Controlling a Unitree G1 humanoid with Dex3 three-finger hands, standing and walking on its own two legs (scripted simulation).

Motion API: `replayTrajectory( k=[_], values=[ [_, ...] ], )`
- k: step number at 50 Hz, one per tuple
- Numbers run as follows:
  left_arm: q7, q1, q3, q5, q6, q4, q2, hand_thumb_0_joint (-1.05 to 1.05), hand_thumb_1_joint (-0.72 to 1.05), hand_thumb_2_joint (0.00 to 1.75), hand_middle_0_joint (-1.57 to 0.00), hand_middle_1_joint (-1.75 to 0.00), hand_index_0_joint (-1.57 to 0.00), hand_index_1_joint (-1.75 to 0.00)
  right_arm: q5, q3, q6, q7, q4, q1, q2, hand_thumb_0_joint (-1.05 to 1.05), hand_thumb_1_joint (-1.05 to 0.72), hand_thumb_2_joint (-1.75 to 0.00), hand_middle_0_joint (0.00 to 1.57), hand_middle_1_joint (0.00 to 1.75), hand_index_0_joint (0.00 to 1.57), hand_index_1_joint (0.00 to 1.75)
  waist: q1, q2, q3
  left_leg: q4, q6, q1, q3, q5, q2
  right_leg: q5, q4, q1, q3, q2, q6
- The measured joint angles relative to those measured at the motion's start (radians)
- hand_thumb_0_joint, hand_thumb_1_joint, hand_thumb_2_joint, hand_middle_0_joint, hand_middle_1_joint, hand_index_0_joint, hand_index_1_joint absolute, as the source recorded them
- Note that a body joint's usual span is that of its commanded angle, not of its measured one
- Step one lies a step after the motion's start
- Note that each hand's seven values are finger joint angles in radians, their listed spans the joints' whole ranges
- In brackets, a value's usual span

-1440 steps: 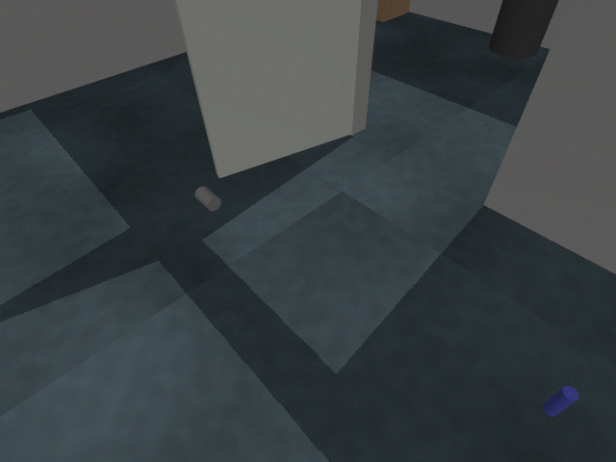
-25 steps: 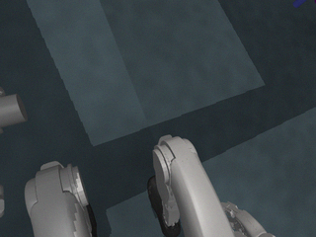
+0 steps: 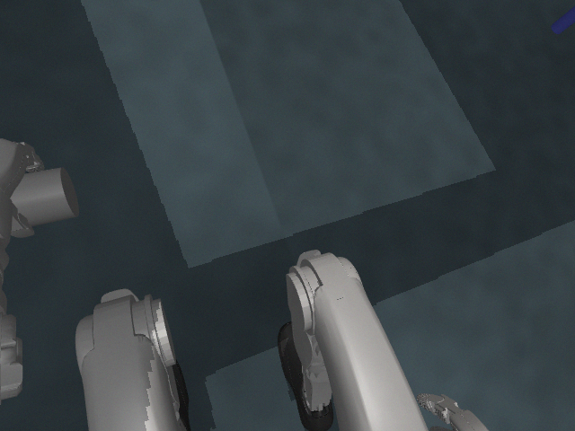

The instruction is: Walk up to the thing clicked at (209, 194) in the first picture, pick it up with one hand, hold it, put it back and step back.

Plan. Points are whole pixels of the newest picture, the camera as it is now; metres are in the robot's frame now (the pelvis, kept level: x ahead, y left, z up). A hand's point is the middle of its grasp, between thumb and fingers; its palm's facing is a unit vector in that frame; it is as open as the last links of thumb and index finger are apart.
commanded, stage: lift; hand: left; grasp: from above
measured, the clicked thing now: (24, 201) +0.48 +0.30 -0.18
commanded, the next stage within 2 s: hold in 1.54 s
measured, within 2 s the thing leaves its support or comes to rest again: neither
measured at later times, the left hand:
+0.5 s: hand out of the picture +0.40 +0.31 -0.01, palm faces -0.44 -0.12 -0.89, open 9.7 cm
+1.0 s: hand out of the picture +0.33 +0.29 +0.19, palm faces -0.45 -0.15 -0.88, open 9.7 cm
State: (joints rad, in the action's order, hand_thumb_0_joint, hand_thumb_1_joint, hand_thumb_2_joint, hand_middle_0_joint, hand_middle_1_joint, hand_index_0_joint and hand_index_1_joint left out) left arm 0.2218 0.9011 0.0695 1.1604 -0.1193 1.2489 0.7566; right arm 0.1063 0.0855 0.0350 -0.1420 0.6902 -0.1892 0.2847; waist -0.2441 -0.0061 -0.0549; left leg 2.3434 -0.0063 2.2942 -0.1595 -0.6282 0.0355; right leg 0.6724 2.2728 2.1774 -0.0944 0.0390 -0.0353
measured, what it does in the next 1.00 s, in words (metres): rises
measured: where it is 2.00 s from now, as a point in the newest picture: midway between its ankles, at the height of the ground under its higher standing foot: (245, 415)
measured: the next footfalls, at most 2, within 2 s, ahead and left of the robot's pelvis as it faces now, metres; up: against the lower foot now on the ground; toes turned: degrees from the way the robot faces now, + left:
none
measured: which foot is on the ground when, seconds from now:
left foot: down 0.00-1.00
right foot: down 0.00-1.00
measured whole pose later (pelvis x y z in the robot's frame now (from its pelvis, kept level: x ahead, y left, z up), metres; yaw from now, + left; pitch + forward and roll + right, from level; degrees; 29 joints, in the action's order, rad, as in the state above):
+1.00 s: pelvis +0.03 +0.01 +0.28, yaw +7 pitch +20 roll -3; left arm 0.07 0.34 -0.12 0.98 0.03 0.74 0.48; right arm -0.03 -0.01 -0.01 0.04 0.70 -0.21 0.24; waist -0.09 0.04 -0.17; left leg 1.41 0.00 1.25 -0.04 -0.51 0.05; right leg 0.54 1.37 1.18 -0.02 0.01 -0.03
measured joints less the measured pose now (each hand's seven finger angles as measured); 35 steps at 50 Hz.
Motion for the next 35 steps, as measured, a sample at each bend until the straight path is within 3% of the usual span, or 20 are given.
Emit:
replayTrajectory(
  k=[14, 24, 35],
  values=[
    [-0.114, -0.139, -0.051, -0.074, 0.035, -0.180, -0.074, 0.00, 0.07, 0.27, -0.85, -0.21, -0.86, -0.24, -0.055, -0.050, -0.043, 0.041, -0.013, -0.022, -0.025, 0.00, -0.90, -0.89, 0.20, 0.30, 0.21, 0.30, 0.058, 0.023, -0.079, -0.144, 0.010, -0.120, 0.046, 0.006, 0.001, -0.001, -0.124, -0.106, 0.033, -0.013, -0.001],
    [-0.143, -0.266, -0.089, -0.126, 0.062, -0.357, -0.122, 0.00, 0.08, 0.25, -0.86, -0.19, -0.87, -0.22, -0.087, -0.080, -0.053, 0.081, -0.046, 0.002, -0.025, 0.00, -0.89, -0.89, 0.20, 0.30, 0.21, 0.30, 0.100, 0.030, -0.114, -0.290, 0.010, -0.270, 0.061, 0.019, 0.001, -0.017, -0.268, -0.251, 0.038, -0.021, 0.002],
    [-0.158, -0.416, -0.132, -0.170, 0.126, -0.502, -0.187, 0.00, 0.09, 0.24, -0.87, -0.16, -0.88, -0.19, -0.115, -0.092, -0.063, 0.134, -0.038, 0.019, -0.037, 0.00, -0.89, -0.89, 0.20, 0.30, 0.21, 0.30, 0.128, 0.035, -0.132, -0.531, 0.007, -0.554, 0.084, 0.037, 0.007, -0.044, -0.502, -0.520, 0.050, -0.023, 0.008]
  ],
)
